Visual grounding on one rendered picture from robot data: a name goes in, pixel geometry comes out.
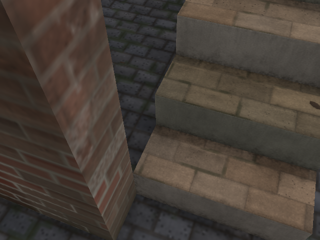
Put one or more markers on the stairs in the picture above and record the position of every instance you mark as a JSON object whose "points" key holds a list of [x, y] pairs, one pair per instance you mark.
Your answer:
{"points": [[237, 134]]}

